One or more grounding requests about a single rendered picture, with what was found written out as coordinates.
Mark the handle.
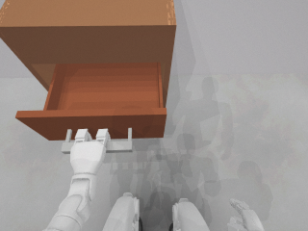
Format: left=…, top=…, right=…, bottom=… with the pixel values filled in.
left=61, top=128, right=133, bottom=154

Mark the robot left hand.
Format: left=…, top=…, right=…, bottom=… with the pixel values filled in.
left=70, top=128, right=111, bottom=175

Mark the right robot shin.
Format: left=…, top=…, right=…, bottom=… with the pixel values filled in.
left=173, top=198, right=189, bottom=231

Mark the right robot thigh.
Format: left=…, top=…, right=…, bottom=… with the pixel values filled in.
left=172, top=201, right=210, bottom=231

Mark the drawer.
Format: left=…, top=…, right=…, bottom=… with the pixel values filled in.
left=15, top=62, right=167, bottom=141

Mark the cabinet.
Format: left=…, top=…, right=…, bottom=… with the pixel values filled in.
left=0, top=0, right=177, bottom=108

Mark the robot right hand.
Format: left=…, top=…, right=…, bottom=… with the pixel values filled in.
left=227, top=198, right=265, bottom=231

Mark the robot left forearm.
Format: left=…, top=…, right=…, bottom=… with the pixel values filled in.
left=42, top=173, right=98, bottom=231

